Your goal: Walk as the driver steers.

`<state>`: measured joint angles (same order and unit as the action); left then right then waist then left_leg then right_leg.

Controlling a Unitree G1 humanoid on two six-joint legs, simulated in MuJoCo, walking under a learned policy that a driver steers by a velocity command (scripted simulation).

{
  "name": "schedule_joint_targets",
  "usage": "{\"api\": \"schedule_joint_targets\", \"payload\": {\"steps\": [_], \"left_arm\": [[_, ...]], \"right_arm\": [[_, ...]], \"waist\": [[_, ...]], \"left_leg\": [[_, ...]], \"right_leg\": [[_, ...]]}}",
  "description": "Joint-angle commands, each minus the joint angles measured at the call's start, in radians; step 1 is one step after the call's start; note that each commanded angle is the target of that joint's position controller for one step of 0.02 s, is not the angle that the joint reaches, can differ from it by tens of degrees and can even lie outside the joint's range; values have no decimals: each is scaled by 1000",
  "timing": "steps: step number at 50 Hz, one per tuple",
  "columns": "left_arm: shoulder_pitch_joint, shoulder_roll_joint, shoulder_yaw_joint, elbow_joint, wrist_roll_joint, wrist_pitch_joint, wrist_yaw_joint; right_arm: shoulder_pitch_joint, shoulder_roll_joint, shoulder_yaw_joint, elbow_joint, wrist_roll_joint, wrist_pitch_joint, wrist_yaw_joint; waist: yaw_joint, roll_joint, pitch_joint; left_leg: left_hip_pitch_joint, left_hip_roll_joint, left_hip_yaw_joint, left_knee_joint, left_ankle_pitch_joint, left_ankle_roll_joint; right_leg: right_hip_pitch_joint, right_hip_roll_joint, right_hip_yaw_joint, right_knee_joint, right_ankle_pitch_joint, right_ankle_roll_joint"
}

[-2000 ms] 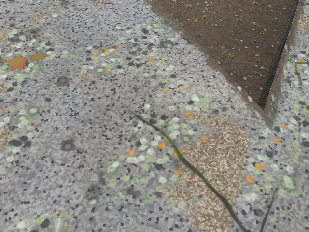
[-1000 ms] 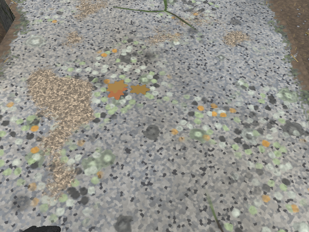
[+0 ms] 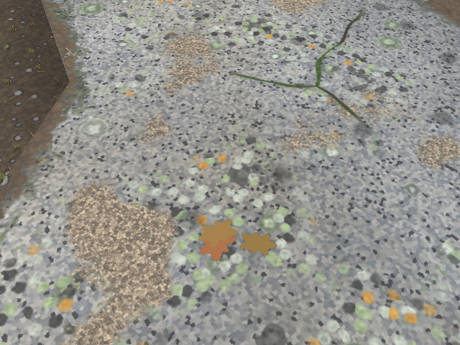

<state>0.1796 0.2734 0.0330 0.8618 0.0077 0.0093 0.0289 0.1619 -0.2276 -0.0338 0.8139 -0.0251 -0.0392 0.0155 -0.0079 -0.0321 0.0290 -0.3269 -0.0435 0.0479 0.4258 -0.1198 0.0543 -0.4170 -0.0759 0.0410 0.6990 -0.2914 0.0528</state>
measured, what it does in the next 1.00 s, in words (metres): walks ahead: right foot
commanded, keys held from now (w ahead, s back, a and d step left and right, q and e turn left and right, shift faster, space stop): no key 0.50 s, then w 0.50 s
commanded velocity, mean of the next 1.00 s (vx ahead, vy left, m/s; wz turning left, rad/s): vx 0.17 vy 0.00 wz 0.00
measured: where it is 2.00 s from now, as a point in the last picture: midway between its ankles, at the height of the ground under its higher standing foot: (242, 266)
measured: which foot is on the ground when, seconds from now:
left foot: down 0.00-1.00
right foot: up 0.00-0.02, down 0.04-0.84, up 0.86-1.00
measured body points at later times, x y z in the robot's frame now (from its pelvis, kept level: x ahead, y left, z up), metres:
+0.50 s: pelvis +0.06 -0.02 +0.00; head +0.07 -0.03 +0.45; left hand +0.13 +0.23 -0.14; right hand +0.14 -0.29 -0.14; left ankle +0.06 +0.10 -0.74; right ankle +0.05 -0.15 -0.74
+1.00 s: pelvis +0.18 -0.01 +0.00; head +0.19 +0.00 +0.45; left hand +0.33 +0.24 -0.12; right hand +0.11 -0.24 -0.14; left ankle +0.06 +0.10 -0.74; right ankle +0.24 -0.15 -0.65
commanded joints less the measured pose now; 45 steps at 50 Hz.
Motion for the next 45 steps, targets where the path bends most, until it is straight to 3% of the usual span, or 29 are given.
{"api": "schedule_joint_targets", "payload": {"steps": [1, 3, 4, 5, 6, 8, 14, 25, 26, 28, 30, 32, 35, 37, 39, 40, 41, 42, 43, 44, 45], "left_arm": [[110, 69, 21, -4, 15, 10, 3], [78, 108, 24, -29, 25, 5, 7], [41, 181, 41, -29, 9, 4, 13], [30, 135, 38, -16, 4, -1, 8], [20, 91, 26, -12, 10, -9, 4], [0, 69, 18, -4, 11, -26, -1], [33, 79, 19, 40, -2, -38, 2], [25, 63, 17, 103, -5, -22, 4], [47, 53, 16, 120, -7, -20, 4], [54, 71, 25, 131, -18, -14, 5], [52, 71, 26, 122, -25, -26, 7], [76, 71, 27, 124, -33, -55, 3], [133, 94, 35, 135, -41, -91, -11], [159, 117, 43, 141, -46, -103, -19], [152, 112, 45, 128, -42, -110, -24], [100, 106, 44, 105, -39, -113, -27], [-17, 85, 37, 56, -33, -122, -32], [-77, 55, 32, 23, -23, -140, -35], [-76, 38, 27, 16, -34, -143, -38], [-108, 35, 26, 4, -57, -141, -44], [-125, 23, 20, -9, -67, -137, -49]], "right_arm": [[-86, -114, -19, -54, 9, -4, -10], [-29, -79, -4, -20, 2, -1, -11], [36, -88, -11, -12, 2, -1, -12], [19, -93, -11, -3, 1, 5, -21], [2, -105, -15, -1, 6, 11, -28], [11, -101, -17, 17, 7, 21, -37], [15, -96, -20, 68, 17, 17, -35], [19, -104, -23, 157, 23, 38, -50], [38, -95, -21, 174, 24, 40, -50], [42, -111, -29, 187, 36, 44, -51], [32, -112, -29, 181, 43, 29, -52], [37, -100, -27, 181, 50, -4, -45], [26, -79, -24, 172, 52, -52, -25], [33, -61, -20, 167, 53, -76, -9], [72, -80, -28, 185, 54, -90, 5], [152, -97, -37, 218, 56, -92, 10], [320, -147, -59, 275, 61, -91, 11], [508, -224, -80, 328, 50, -77, 10], [462, -163, -51, 313, 37, -73, 14], [389, -115, -32, 292, 32, -74, 11], [352, -96, -19, 277, 30, -72, 8]], "waist": [[61, 138, -108], [42, 74, -38], [-23, -55, -10], [-6, -98, -5], [-3, -97, 10], [-7, -89, 3], [13, -5, -63], [10, 34, -47], [10, 31, -67], [9, 21, -11], [11, 19, 89], [14, 6, 127], [25, -54, 107], [15, -125, 78], [-4, -79, 29], [-42, -30, -7], [-125, 91, -63], [-191, 300, -102], [-145, 274, -65], [-108, 160, 21], [-87, 103, 56]], "left_leg": [[-100, 202, -167, -170, -233, 111], [-126, 141, -153, -123, -388, 22], [-108, 75, -99, -91, -345, -12], [5, 52, -52, -47, -255, -34], [59, 54, -48, -20, -202, -34], [90, 65, -55, -3, -131, -21], [121, 77, -56, 22, 50, -19], [159, 83, -54, 30, 110, -28], [167, 71, -40, 28, 10, -26], [105, 47, -24, 45, -339, -4], [10, 64, -61, 32, -534, 24], [-31, 79, -87, 55, -529, 43], [-95, 60, -68, 150, -414, 50], [-140, 39, -30, 234, -279, 51], [-79, 46, -39, 235, -91, 58], [55, 50, -67, 193, 15, 66], [338, 108, -205, 78, 136, 111], [639, 277, -505, -40, 292, 197], [636, 401, -659, -89, 330, 246], [594, 411, -604, -81, 274, 246], [563, 396, -517, -106, 248, 229]], "right_leg": [[284, 23, -35, -139, 129, -31], [290, -51, 49, -267, 180, -72], [223, -72, 61, -264, 87, -101], [100, -45, 59, -310, -108, -105], [48, -30, 56, -337, -153, -88], [58, -16, 38, -328, -54, -59], [177, 0, 11, -249, 205, -64], [202, 23, -13, -249, 269, -68], [213, 35, -25, -257, 168, -71], [157, 52, -27, -255, -179, -104], [86, 29, 19, -280, -390, -137], [79, -2, 72, -283, -407, -165], [165, -69, 196, -306, -334, -221], [260, -155, 322, -326, -170, -263], [284, -143, 287, -238, 78, -250], [212, -89, 196, -140, 209, -215], [2, 26, 24, 106, 398, -144], [-338, 133, -91, 473, 158, -61], [-502, 116, -2, 587, -266, -80], [-592, 53, 37, 689, -263, -104], [-644, 14, 19, 703, -203, -116]]}}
